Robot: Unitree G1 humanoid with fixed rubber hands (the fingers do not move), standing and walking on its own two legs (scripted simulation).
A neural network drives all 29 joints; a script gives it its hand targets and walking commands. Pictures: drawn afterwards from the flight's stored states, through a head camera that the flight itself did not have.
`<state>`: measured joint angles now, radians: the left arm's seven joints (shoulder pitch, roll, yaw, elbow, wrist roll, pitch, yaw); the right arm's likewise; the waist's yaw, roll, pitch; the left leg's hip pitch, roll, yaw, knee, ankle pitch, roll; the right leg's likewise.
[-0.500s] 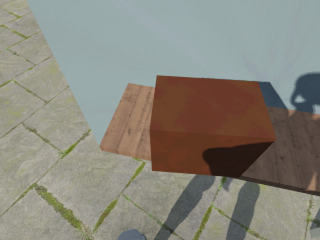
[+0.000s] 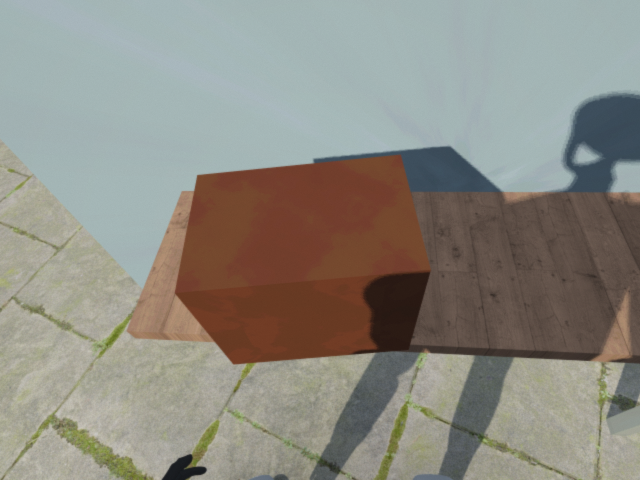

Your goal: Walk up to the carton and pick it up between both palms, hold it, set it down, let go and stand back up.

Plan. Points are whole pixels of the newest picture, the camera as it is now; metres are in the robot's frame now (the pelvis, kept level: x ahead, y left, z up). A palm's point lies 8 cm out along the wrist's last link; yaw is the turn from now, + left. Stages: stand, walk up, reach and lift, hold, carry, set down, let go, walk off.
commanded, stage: walk up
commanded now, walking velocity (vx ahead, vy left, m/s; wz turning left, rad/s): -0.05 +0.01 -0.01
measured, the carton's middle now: (310, 268) +0.37 +0.03 +0.02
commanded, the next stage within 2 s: none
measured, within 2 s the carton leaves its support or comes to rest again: neither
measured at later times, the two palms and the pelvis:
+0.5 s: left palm out of the picture -0.02 +0.22 -0.14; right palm out of the picture +0.01 -0.26 -0.13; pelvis -0.03 -0.01 +0.01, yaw +3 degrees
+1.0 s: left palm out of the picture -0.08 +0.27 -0.14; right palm out of the picture -0.10 -0.14 -0.11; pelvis -0.04 +0.05 +0.02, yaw +1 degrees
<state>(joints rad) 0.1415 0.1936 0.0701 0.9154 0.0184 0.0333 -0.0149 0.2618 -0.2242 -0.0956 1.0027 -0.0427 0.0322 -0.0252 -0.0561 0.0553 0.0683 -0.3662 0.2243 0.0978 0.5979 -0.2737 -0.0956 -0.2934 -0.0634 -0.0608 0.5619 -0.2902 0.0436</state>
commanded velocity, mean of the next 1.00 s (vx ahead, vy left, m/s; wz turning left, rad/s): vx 0.03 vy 0.03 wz -0.01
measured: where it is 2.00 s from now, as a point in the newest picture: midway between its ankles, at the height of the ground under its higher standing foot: outside the picture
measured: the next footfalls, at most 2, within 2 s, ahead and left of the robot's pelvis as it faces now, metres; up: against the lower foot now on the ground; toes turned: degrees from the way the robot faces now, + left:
left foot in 0.40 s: -0.02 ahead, +0.08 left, +0.00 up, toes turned +8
right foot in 1.30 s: +0.02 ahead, -0.10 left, +0.00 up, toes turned -1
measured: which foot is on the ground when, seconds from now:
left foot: up 0.00-0.38, down 0.40-1.00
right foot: down 0.00-0.56, up 0.58-1.00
